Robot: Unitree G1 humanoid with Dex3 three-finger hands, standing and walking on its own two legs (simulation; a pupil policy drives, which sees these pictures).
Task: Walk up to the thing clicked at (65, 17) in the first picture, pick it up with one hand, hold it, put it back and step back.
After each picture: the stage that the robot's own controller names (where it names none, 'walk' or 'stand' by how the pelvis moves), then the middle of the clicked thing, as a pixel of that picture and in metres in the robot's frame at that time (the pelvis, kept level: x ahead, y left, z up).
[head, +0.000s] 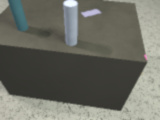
stand; (71, 24) +0.76 +0.08 -0.01
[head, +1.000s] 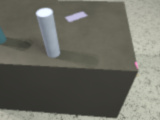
walk; (49, 35) +0.63 +0.21 +0.00
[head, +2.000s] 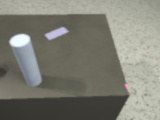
stand; (28, 63) +0.47 +0.24 -0.01
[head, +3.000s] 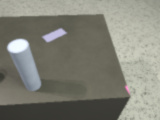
stand; (27, 68) +0.44 +0.24 -0.01
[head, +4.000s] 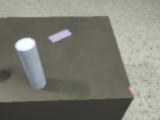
stand; (33, 66) +0.46 +0.23 -0.01
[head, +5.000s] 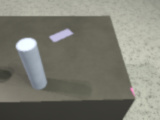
stand; (33, 66) +0.46 +0.22 -0.01
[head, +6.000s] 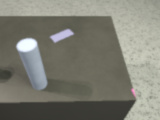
stand; (34, 67) +0.45 +0.22 -0.01
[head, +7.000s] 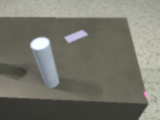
rise first; (46, 65) +0.46 +0.20 -0.01
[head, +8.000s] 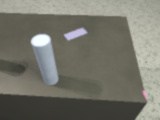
go down; (46, 62) +0.47 +0.20 -0.01
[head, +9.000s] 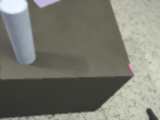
go down; (21, 36) +0.49 +0.18 +0.04
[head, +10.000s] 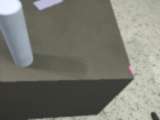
approach; (17, 38) +0.48 +0.20 +0.06
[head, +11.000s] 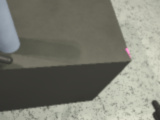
close in; out of the picture +0.50 +0.20 +0.10
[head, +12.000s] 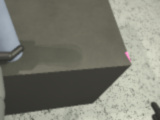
lift; out of the picture +0.48 +0.20 +0.09
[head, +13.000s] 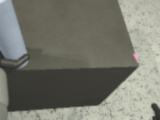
lift; (8, 35) +0.45 +0.20 +0.09
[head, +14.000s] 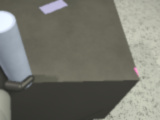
lift; (12, 58) +0.37 +0.20 +0.11
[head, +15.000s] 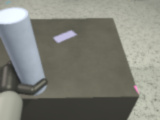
hold; (26, 58) +0.32 +0.17 +0.20
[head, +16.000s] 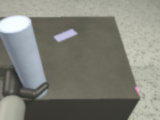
hold; (28, 63) +0.33 +0.17 +0.17
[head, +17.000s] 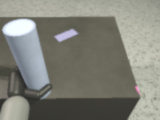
hold; (32, 65) +0.33 +0.16 +0.16
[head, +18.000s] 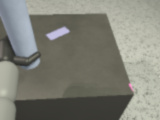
crouch; (20, 32) +0.43 +0.18 +0.20
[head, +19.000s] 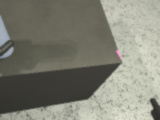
lower; out of the picture +0.51 +0.21 +0.08
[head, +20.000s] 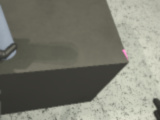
lower; out of the picture +0.49 +0.21 +0.09
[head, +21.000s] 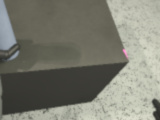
lower; out of the picture +0.49 +0.20 +0.10
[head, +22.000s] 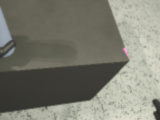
lower; out of the picture +0.50 +0.21 +0.10
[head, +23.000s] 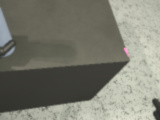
rest; out of the picture +0.50 +0.21 +0.10
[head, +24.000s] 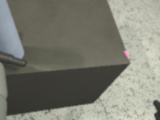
withdraw; (2, 29) +0.48 +0.19 +0.09
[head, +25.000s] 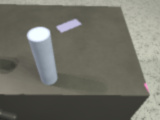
sink last; (44, 59) +0.44 +0.17 +0.04
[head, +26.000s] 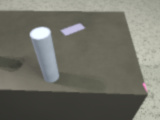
stand; (46, 57) +0.47 +0.19 +0.04
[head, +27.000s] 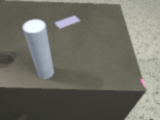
stand; (41, 53) +0.46 +0.18 +0.05
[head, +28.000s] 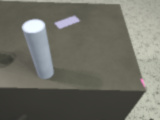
stand; (40, 53) +0.46 +0.18 +0.05
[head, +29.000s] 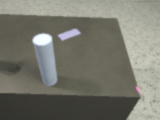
stand; (46, 62) +0.48 +0.18 +0.00
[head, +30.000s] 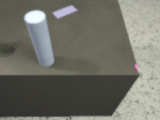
walk; (41, 42) +0.52 +0.18 +0.01
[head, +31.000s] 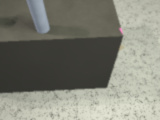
walk; (37, 9) +0.72 +0.25 +0.02
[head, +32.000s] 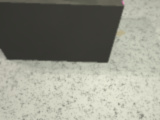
walk; out of the picture +1.07 +0.18 +0.02
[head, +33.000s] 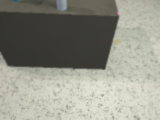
stand; out of the picture +1.11 +0.19 -0.01
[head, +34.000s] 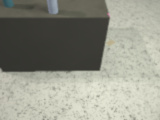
stand; out of the picture +1.11 +0.23 -0.01
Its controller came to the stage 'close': yes
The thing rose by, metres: 0.21
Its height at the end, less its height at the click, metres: +0.00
